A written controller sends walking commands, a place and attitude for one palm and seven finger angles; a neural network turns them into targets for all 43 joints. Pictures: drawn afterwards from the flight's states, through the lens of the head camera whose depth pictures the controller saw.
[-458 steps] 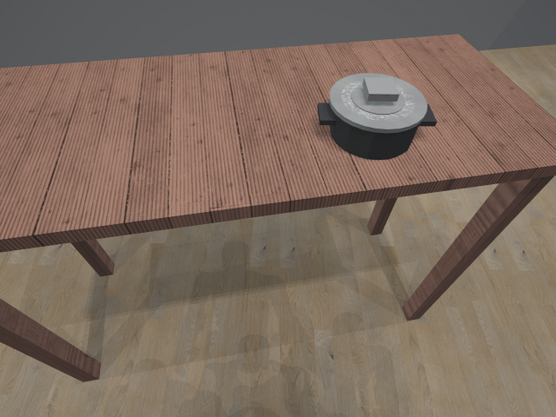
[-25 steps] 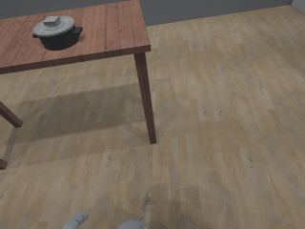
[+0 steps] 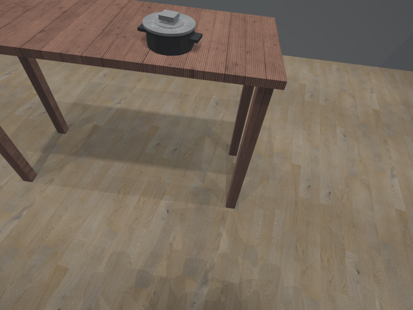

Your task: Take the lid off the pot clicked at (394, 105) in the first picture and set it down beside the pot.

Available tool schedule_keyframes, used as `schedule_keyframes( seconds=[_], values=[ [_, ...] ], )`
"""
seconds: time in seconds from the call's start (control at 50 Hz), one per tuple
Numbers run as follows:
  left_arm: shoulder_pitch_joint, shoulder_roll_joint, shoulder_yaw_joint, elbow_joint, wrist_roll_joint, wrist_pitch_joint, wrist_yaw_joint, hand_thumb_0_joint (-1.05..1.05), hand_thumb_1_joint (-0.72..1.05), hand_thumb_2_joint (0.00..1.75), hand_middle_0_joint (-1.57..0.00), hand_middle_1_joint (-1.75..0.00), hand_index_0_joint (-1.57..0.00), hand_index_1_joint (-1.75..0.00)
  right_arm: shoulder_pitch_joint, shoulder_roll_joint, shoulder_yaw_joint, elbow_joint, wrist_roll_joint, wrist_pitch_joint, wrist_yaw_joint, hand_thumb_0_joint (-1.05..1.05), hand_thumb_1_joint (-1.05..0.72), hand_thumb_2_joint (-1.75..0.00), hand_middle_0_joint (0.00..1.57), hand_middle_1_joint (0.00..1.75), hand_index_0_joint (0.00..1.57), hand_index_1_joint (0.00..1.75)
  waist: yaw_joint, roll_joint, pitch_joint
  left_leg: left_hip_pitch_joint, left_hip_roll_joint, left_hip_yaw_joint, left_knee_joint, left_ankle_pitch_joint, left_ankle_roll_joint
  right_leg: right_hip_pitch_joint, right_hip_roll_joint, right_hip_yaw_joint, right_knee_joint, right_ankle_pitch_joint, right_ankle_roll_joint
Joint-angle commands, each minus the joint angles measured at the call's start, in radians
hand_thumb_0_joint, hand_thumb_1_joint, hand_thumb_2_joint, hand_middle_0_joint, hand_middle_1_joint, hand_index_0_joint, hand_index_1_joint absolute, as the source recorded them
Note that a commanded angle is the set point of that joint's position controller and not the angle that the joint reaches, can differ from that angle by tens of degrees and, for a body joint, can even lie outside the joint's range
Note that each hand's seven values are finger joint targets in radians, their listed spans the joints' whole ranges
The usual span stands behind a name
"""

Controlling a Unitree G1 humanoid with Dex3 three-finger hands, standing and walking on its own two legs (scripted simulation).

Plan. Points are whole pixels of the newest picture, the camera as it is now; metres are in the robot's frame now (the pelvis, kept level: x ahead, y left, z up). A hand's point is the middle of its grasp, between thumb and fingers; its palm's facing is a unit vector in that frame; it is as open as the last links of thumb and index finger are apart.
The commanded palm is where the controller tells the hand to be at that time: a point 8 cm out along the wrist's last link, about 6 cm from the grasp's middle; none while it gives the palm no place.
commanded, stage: take the last steps up to it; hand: left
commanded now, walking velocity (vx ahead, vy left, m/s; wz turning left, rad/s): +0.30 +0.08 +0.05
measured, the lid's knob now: (169, 15) +0.88 +0.22 +0.16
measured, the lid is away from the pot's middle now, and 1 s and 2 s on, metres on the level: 0.00 0.00 0.00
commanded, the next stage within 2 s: come to a stop and stand still in 0.80 s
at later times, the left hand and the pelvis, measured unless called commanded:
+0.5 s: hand (150, 234) +0.31 +0.17 -0.17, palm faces +0.01 -0.98 -0.18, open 7.4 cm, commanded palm none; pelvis +0.20 +0.00 -0.02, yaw +2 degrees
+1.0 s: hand (135, 223) +0.34 +0.22 -0.18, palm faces +0.13 -0.97 -0.19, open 7.4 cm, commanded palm none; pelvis +0.41 +0.06 -0.01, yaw +1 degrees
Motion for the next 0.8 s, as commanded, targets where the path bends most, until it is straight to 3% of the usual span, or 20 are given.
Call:
schedule_keyframes(
  seconds=[0.0, 0.04, 0.14, 0.22, 0.28, 0.3, 0.34, 0.38, 0.4, 0.42, 0.44, 0.46, 0.48, 0.5, 0.52, 0.56, 0.6, 0.64, 0.7, 0.78],
  values=[
    [-0.124, 0.053, -0.001, -0.109, -0.001, -0.061, -0.016, 0.00, 0.90, 0.90, -0.20, -0.30, -0.20, -0.30, 0.136, -0.137, -0.017, 0.006, 0.003, -0.026, -0.022, 0.00, -0.90, -0.90, 0.20, 0.30, 0.20, 0.30, -0.060, 0.145, 0.117, 0.104, 0.254, -0.293, -0.347, 0.234, 0.095, -0.302, -0.017, 0.053, 0.170, 0.165, 0.005],
    [-0.096, 0.050, -0.003, -0.090, -0.004, -0.061, -0.017, 0.00, 0.90, 0.90, -0.20, -0.30, -0.20, -0.30, 0.169, -0.128, -0.013, 0.022, 0.008, -0.041, -0.022, 0.00, -0.90, -0.90, 0.20, 0.30, 0.20, 0.30, -0.047, 0.139, 0.088, 0.135, 0.227, -0.229, -0.338, 0.402, 0.089, -0.290, -0.011, 0.041, 0.166, 0.207, 0.016],
    [-0.168, 0.038, -0.010, -0.113, -0.007, -0.055, -0.015, 0.00, 0.90, 0.90, -0.20, -0.30, -0.20, -0.30, 0.260, -0.109, -0.009, 0.074, 0.012, -0.054, -0.030, 0.00, -0.90, -0.90, 0.20, 0.30, 0.20, 0.30, -0.056, 0.130, 0.091, 0.223, 0.238, -0.204, -0.334, 0.564, 0.092, -0.367, -0.009, 0.025, 0.102, 0.255, 0.029],
    [-0.281, 0.013, -0.021, -0.149, -0.012, -0.061, -0.020, 0.00, 0.90, 0.90, -0.20, -0.30, -0.20, -0.30, 0.350, -0.081, 0.000, 0.123, 0.007, -0.060, -0.040, 0.00, -0.90, -0.90, 0.20, 0.30, 0.20, 0.30, -0.091, 0.140, 0.119, 0.285, 0.238, -0.196, -0.314, 0.693, 0.082, -0.390, 0.010, -0.010, -0.033, 0.279, 0.011],
    [-0.353, -0.013, -0.030, -0.172, -0.016, -0.072, -0.022, 0.00, 0.90, 0.90, -0.20, -0.30, -0.20, -0.30, 0.399, -0.077, 0.005, 0.155, 0.001, -0.062, -0.046, 0.00, -0.90, -0.90, 0.20, 0.30, 0.20, 0.30, -0.111, 0.151, 0.123, 0.300, 0.236, -0.167, -0.270, 0.851, 0.071, -0.315, 0.047, -0.045, -0.183, 0.261, -0.019],
    [-0.350, -0.017, -0.032, -0.172, -0.018, -0.076, -0.021, 0.00, 0.90, 0.90, -0.20, -0.30, -0.20, -0.30, 0.406, -0.079, 0.006, 0.166, 0.001, -0.062, -0.047, 0.00, -0.90, -0.90, 0.20, 0.30, 0.20, 0.30, -0.104, 0.153, 0.106, 0.290, 0.233, -0.146, -0.240, 0.966, 0.062, -0.241, 0.070, -0.064, -0.239, 0.248, -0.037],
    [-0.243, -0.004, -0.027, -0.144, -0.017, -0.079, -0.013, 0.00, 0.90, 0.90, -0.20, -0.30, -0.20, -0.30, 0.387, -0.101, 0.002, 0.176, 0.005, -0.061, -0.050, 0.00, -0.90, -0.90, 0.20, 0.30, 0.20, 0.30, -0.051, 0.157, 0.057, 0.253, 0.245, -0.131, -0.134, 1.208, 0.054, -0.054, 0.125, -0.086, -0.289, 0.217, -0.071],
    [-0.010, 0.028, -0.008, -0.074, -0.012, -0.092, -0.005, 0.00, 0.90, 0.90, -0.20, -0.30, -0.20, -0.30, 0.343, -0.127, -0.008, 0.171, 0.015, -0.062, -0.051, 0.00, -0.90, -0.90, 0.20, 0.30, 0.20, 0.30, 0.059, 0.134, -0.041, 0.173, 0.206, -0.094, 0.114, 1.230, 0.014, 0.233, 0.155, -0.085, -0.403, 0.305, -0.097],
    [0.143, 0.081, 0.012, -0.027, -0.007, -0.106, 0.001, 0.00, 0.90, 0.90, -0.20, -0.30, -0.20, -0.30, 0.316, -0.114, -0.011, 0.159, 0.026, -0.066, -0.045, 0.00, -0.90, -0.90, 0.20, 0.30, 0.20, 0.30, 0.124, 0.088, -0.117, -0.018, 0.167, -0.089, 0.348, 1.001, -0.008, 0.498, 0.057, 0.036, -0.445, 0.382, -0.149],
    [0.232, 0.171, 0.033, -0.010, -0.003, -0.117, 0.011, 0.00, 0.90, 0.90, -0.20, -0.30, -0.20, -0.30, 0.365, -0.051, -0.007, 0.137, 0.040, -0.070, -0.036, 0.00, -0.90, -0.90, 0.20, 0.30, 0.20, 0.30, 0.120, -0.131, -0.215, -0.308, -0.027, -0.058, 0.710, 0.091, -0.045, 0.700, -0.283, 0.556, -0.560, 0.498, -0.299],
    [0.192, 0.201, 0.039, -0.016, -0.027, -0.109, 0.010, 0.00, 0.90, 0.90, -0.20, -0.30, -0.20, -0.30, 0.349, -0.066, -0.017, 0.122, 0.032, -0.064, -0.034, 0.00, -0.90, -0.90, 0.20, 0.30, 0.20, 0.30, 0.073, -0.045, -0.191, -0.357, -0.012, -0.134, 0.916, -0.183, -0.026, 0.568, -0.406, 0.714, -0.716, 0.397, -0.358],
    [0.065, 0.155, 0.035, -0.047, -0.031, -0.104, 0.013, 0.00, 0.90, 0.90, -0.20, -0.30, -0.20, -0.30, 0.311, -0.065, -0.022, 0.124, 0.023, -0.054, -0.028, 0.00, -0.90, -0.90, 0.20, 0.30, 0.20, 0.30, 0.034, 0.038, -0.047, -0.379, 0.061, -0.164, 0.916, -0.095, -0.013, 0.389, -0.363, 0.627, -0.797, 0.112, -0.329],
    [-0.026, 0.103, 0.022, -0.070, -0.028, -0.106, 0.016, 0.00, 0.90, 0.90, -0.20, -0.30, -0.20, -0.30, 0.264, -0.035, -0.018, 0.112, 0.012, -0.045, -0.021, 0.00, -0.90, -0.90, 0.20, 0.30, 0.20, 0.30, 0.003, 0.049, 0.074, -0.396, 0.097, -0.158, 0.873, -0.024, -0.017, 0.193, -0.311, 0.554, -0.833, 0.019, -0.282],
    [-0.076, 0.053, 0.007, -0.075, -0.024, -0.113, 0.017, 0.00, 0.90, 0.90, -0.20, -0.30, -0.20, -0.30, 0.262, -0.006, -0.015, 0.117, 0.002, -0.033, -0.017, 0.00, -0.90, -0.90, 0.20, 0.30, 0.20, 0.30, -0.040, 0.053, 0.107, -0.367, 0.122, -0.155, 0.823, 0.026, -0.025, 0.084, -0.253, 0.434, -0.831, 0.076, -0.237],
    [-0.095, 0.018, 0.001, -0.075, -0.022, -0.118, 0.018, 0.00, 0.90, 0.90, -0.20, -0.30, -0.20, -0.30, 0.285, 0.015, -0.014, 0.125, -0.002, -0.020, -0.014, 0.00, -0.90, -0.90, 0.20, 0.30, 0.20, 0.30, -0.063, 0.039, 0.107, -0.324, 0.134, -0.147, 0.781, 0.044, -0.031, 0.026, -0.216, 0.335, -0.840, 0.134, -0.222],
    [-0.081, 0.003, -0.004, -0.063, -0.016, -0.132, 0.014, 0.00, 0.90, 0.90, -0.20, -0.30, -0.20, -0.30, 0.317, 0.037, -0.011, 0.134, -0.007, -0.008, -0.009, 0.00, -0.90, -0.90, 0.20, 0.30, 0.20, 0.30, -0.093, -0.009, 0.071, -0.312, 0.132, -0.111, 0.678, 0.086, -0.055, 0.042, -0.154, 0.191, -0.836, 0.322, -0.188],
    [-0.047, -0.007, 0.004, -0.047, -0.014, -0.139, 0.010, 0.00, 0.90, 0.90, -0.20, -0.30, -0.20, -0.30, 0.304, 0.043, -0.015, 0.124, -0.010, -0.004, -0.008, 0.00, -0.90, -0.90, 0.20, 0.30, 0.20, 0.30, -0.094, -0.049, 0.038, -0.329, 0.137, -0.077, 0.589, 0.134, -0.077, 0.077, -0.117, 0.123, -0.818, 0.433, -0.179],
    [-0.028, 0.012, 0.002, -0.038, -0.016, -0.141, 0.007, 0.00, 0.90, 0.90, -0.20, -0.30, -0.20, -0.30, 0.253, 0.040, -0.016, 0.102, -0.005, -0.007, 0.000, 0.00, -0.90, -0.90, 0.20, 0.30, 0.20, 0.30, -0.083, -0.040, 0.020, -0.338, 0.142, -0.050, 0.496, 0.183, -0.091, 0.108, -0.103, 0.100, -0.803, 0.512, -0.182],
    [0.020, 0.026, 0.004, -0.019, -0.015, -0.143, 0.005, 0.00, 0.90, 0.90, -0.20, -0.30, -0.20, -0.30, 0.135, 0.035, -0.013, 0.063, -0.003, -0.020, 0.011, 0.00, -0.90, -0.90, 0.20, 0.30, 0.20, 0.30, -0.046, -0.058, 0.011, -0.370, 0.132, -0.009, 0.322, 0.212, -0.108, 0.229, -0.096, 0.077, -0.761, 0.659, -0.178],
    [0.081, 0.039, 0.005, 0.010, -0.010, -0.138, 0.014, 0.00, 0.90, 0.90, -0.20, -0.30, -0.20, -0.30, 0.002, 0.026, -0.010, 0.023, 0.001, -0.040, 0.019, 0.00, -0.90, -0.90, 0.20, 0.30, 0.20, 0.30, 0.001, -0.084, 0.013, -0.350, 0.105, 0.016, 0.170, 0.188, -0.104, 0.342, -0.138, 0.096, -0.694, 0.827, -0.167]
  ],
)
